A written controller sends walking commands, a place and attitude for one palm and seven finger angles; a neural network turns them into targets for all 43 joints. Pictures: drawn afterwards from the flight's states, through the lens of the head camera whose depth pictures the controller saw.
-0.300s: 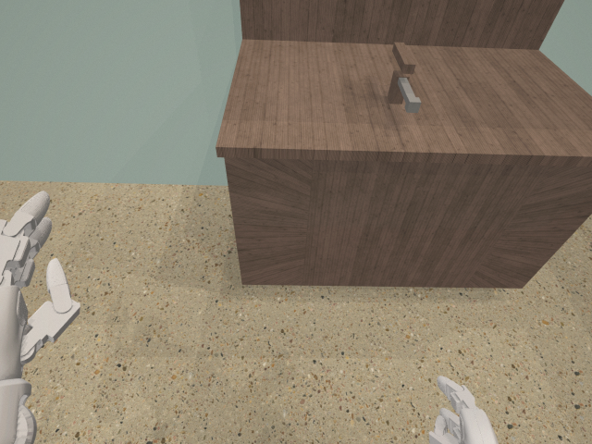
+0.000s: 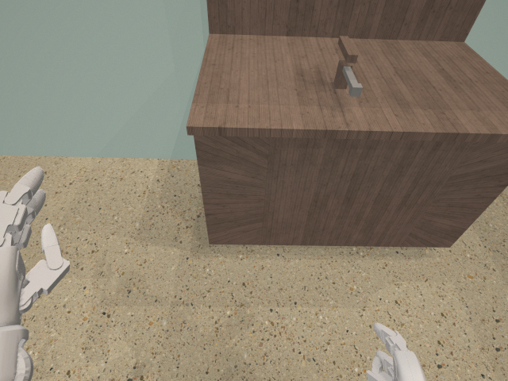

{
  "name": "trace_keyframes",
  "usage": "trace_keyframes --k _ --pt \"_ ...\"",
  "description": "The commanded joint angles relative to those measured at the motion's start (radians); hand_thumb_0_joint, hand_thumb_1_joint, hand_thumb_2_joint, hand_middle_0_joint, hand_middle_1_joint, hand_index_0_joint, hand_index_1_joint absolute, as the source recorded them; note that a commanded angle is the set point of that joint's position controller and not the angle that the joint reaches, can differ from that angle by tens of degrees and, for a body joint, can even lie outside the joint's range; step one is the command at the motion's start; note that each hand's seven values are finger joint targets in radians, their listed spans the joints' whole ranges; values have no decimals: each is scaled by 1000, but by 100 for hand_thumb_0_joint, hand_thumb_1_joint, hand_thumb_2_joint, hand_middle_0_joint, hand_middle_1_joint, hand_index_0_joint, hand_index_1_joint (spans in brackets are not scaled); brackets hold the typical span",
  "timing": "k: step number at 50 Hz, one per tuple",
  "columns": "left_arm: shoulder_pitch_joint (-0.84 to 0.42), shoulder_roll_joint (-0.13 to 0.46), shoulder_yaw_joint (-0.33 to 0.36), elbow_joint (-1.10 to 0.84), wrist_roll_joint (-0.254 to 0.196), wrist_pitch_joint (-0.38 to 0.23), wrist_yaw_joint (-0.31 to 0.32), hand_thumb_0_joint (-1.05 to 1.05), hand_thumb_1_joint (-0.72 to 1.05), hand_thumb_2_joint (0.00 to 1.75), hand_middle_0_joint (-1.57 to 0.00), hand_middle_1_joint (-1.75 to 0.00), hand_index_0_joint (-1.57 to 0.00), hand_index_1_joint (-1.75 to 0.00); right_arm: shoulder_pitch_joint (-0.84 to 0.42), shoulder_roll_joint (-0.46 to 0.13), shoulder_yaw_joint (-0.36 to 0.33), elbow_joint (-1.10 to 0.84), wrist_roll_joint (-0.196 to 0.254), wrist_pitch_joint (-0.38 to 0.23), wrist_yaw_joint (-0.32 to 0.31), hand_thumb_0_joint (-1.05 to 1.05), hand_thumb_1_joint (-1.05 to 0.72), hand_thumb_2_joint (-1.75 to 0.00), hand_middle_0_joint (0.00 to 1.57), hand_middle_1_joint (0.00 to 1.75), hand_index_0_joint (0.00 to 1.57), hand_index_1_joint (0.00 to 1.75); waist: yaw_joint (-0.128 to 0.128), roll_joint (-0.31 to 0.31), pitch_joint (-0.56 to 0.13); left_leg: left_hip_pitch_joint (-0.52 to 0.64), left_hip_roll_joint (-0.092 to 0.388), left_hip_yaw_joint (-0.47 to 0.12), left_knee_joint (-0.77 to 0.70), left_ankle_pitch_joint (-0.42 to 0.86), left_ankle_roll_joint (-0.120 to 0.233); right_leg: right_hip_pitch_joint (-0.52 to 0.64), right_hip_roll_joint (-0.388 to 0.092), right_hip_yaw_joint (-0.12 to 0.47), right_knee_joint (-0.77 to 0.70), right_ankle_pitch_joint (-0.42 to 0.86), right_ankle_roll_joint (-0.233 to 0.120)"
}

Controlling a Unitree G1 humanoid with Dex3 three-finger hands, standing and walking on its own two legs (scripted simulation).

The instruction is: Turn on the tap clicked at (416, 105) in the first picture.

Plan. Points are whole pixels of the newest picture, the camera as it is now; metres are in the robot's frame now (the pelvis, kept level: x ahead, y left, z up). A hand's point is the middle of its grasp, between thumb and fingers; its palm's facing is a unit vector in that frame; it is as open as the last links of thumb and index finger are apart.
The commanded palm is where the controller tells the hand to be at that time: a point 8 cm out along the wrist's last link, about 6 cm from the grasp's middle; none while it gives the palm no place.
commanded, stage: look at it before walking up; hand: left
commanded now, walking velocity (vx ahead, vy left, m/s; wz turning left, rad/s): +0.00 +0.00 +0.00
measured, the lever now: (355, 89) +0.86 -0.23 +0.04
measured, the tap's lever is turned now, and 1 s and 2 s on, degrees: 0 0 0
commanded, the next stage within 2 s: walk to a spot facing it in 0.10 s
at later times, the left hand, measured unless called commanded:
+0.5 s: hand (93, 253) +0.23 +0.21 +0.15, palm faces +0.36 -0.86 -0.36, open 7.4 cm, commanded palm +0.18 +0.25 +0.18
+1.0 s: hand (178, 246) +0.24 +0.12 +0.16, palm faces +0.11 -0.90 -0.43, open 7.4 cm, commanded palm +0.21 +0.17 +0.18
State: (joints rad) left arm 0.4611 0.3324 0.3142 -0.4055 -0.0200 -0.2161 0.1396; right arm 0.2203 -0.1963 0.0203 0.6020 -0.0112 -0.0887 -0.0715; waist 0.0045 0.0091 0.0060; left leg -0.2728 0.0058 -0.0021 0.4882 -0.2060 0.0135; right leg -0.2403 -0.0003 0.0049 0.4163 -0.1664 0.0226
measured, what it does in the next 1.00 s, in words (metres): lifts its right foot, turning right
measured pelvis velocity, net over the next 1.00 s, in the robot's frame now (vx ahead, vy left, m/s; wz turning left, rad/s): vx -0.04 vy -0.03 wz -0.38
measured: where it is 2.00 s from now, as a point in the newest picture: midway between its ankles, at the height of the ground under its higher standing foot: outside the picture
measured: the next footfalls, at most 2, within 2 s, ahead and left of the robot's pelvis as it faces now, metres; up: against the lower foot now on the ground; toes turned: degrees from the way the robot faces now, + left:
right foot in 1.02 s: -0.02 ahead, -0.16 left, +0.00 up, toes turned -27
left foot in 1.40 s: +0.03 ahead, +0.05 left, +0.00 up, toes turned -32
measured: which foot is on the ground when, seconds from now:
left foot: down 0.00-1.00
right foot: down 0.00-0.80, up 0.82-1.00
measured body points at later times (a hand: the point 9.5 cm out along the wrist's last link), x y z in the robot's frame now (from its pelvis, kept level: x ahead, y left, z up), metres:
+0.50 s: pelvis -0.01 -0.01 -0.01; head +0.00 -0.01 +0.44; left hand +0.20 +0.26 +0.17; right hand +0.16 -0.25 -0.09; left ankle +0.04 +0.11 -0.74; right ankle +0.04 -0.14 -0.74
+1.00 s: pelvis -0.04 -0.03 -0.02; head -0.03 -0.06 +0.43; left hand +0.23 +0.16 +0.18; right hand +0.04 -0.29 -0.11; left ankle +0.03 +0.10 -0.74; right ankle -0.05 -0.14 -0.73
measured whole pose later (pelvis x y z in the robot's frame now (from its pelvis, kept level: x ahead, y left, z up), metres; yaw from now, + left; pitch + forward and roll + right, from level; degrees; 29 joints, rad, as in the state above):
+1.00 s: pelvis -0.04 -0.03 -0.02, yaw -22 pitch -1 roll +1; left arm 0.45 0.34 0.35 -0.47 -0.03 -0.20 0.14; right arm 0.24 -0.19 0.01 0.54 0.00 -0.07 -0.02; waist 0.04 0.04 0.06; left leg -0.29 0.17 0.20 0.65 -0.31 -0.06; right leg -0.39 0.00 -0.06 0.79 -0.41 0.05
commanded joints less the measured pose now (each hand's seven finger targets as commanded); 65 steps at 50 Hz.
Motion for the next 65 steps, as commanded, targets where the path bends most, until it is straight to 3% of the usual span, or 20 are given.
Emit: trace_keyframes --k 1,11,26,28,30,33,37,40,41,42,45,48,50,51,52,53,54,56,59,65 --pt "-82 166 108 -243 0 -70 17 0 90 90 -20 -30 -20 -30 -100 -116 -43 -154 5 -58 -15 0 -90 -90 20 30 20 30 -2 64 -110 -55 44 -37 -141 -14 -11 115 -7 28 -40 22 -16" --pt "-84 157 104 -222 -1 -68 17 0 90 90 -20 -30 -20 -30 -99 -118 -45 -153 6 -58 -14 0 -90 -90 20 30 20 30 -3 31 -97 -46 44 -24 -131 -40 -14 83 -7 49 -58 8 -21" --pt "-82 165 146 -294 -18 -53 27 0 90 90 -20 -30 -20 -30 -108 -118 -62 -210 17 -31 6 0 -90 -90 20 30 20 30 24 93 -132 -61 211 -10 -16 -43 15 -89 5 130 249 1 -29" --pt "-78 166 148 -297 -22 -52 24 0 90 90 -20 -30 -20 -30 -98 -114 -65 -215 20 -21 11 0 -90 -90 20 30 20 30 19 31 -126 -42 164 38 75 -91 -8 -151 -27 211 195 39 -54" --pt "-75 188 166 -293 -22 -54 28 0 90 90 -20 -30 -20 -30 -81 -105 -72 -212 13 -8 16 0 -90 -90 20 30 20 30 7 -112 -128 -33 74 80 204 -215 -44 -210 -113 394 51 32 -103" --pt "-62 192 172 -284 -21 -46 31 0 90 90 -20 -30 -20 -30 -88 -85 -59 -211 5 14 32 0 -90 -90 20 30 20 30 8 -188 -110 -72 25 35 293 -269 -61 -184 -188 554 -59 3 -169" --pt "-48 199 190 -291 -23 -51 29 0 90 90 -20 -30 -20 -30 -94 -98 -57 -207 11 35 32 0 -90 -90 20 30 20 30 6 -136 -187 71 60 29 35 -112 -37 -124 -96 423 67 88 -111" --pt "-61 187 179 -334 -22 -63 15 0 90 90 -20 -30 -20 -30 -131 -125 -64 -233 20 32 16 0 -90 -90 20 30 20 30 20 220 -164 103 321 -163 -158 -107 75 -284 63 191 415 -239 -8" --pt "-33 173 172 -308 -17 -59 14 0 90 90 -20 -30 -20 -30 -112 -111 -61 -232 17 22 17 0 -90 -90 20 30 20 30 20 269 -133 22 417 -233 -224 -160 137 -290 61 97 642 -315 14" --pt "-34 155 148 -304 -15 -62 11 0 90 90 -20 -30 -20 -30 -81 -105 -64 -222 16 10 19 0 -90 -90 20 30 20 30 14 216 -96 38 438 -218 -200 -63 164 -335 16 68 703 -314 21" --pt "-107 139 101 -337 -15 -56 4 0 90 90 -20 -30 -20 -30 -63 -128 -66 -203 19 -17 30 0 -90 -90 20 30 20 30 7 154 -73 74 392 27 -89 231 92 -269 -26 -18 526 -300 33" --pt "-140 139 88 -279 -4 -49 6 0 90 90 -20 -30 -20 -30 -47 -145 -64 -198 15 -40 47 0 -90 -90 20 30 20 30 -1 214 -40 27 344 113 -9 242 25 -115 13 -110 307 -235 31" --pt "-130 173 121 -249 4 -47 7 0 90 90 -20 -30 -20 -30 -48 -148 -68 -203 16 -41 52 0 -90 -90 20 30 20 30 10 159 -49 -32 304 138 126 129 -13 4 3 -87 131 -88 5" --pt "-140 197 141 -259 5 -57 10 0 90 90 -20 -30 -20 -30 -48 -128 -63 -212 19 -36 56 0 -90 -90 20 30 20 30 7 -13 -62 -89 219 167 296 3 -48 41 -93 88 46 133 -55" --pt "-106 253 200 -249 -1 -63 23 0 90 90 -20 -30 -20 -30 -85 -101 -52 -236 15 -31 52 0 -90 -90 20 30 20 30 25 -235 -82 -267 85 159 487 -366 -85 91 -262 402 -4 426 -155" --pt "-48 243 212 -230 -25 -44 29 0 90 90 -20 -30 -20 -30 -99 -108 -70 -234 22 -20 50 0 -90 -90 20 30 20 30 39 -280 -132 -272 62 38 646 -389 -89 41 -301 542 -76 297 -175" --pt "-9 245 213 -277 -31 -46 31 0 90 90 -20 -30 -20 -30 -84 -97 -57 -231 15 -5 52 0 -90 -90 20 30 20 30 25 -207 -141 -319 72 -24 716 -319 -94 99 -301 542 -61 241 -195" --pt "44 231 223 -337 -37 -65 30 0 90 90 -20 -30 -20 -30 -81 -78 -35 -215 16 34 62 0 -90 -90 20 30 20 30 7 -89 -198 -339 83 -39 699 -247 -104 187 -246 392 4 291 -204" --pt "58 234 233 -342 -40 -75 30 0 90 90 -20 -30 -20 -30 -103 -87 -41 -208 10 49 51 0 -90 -90 20 30 20 30 8 -102 -193 -250 60 -13 538 -230 -99 115 -205 360 -26 284 -192" --pt "24 198 164 -266 -35 -54 25 0 90 90 -20 -30 -20 -30 -104 -112 -49 -207 19 59 47 0 -90 -90 20 30 20 30 21 -138 -151 -102 27 25 233 -270 -63 -26 -180 447 -127 -161 -193"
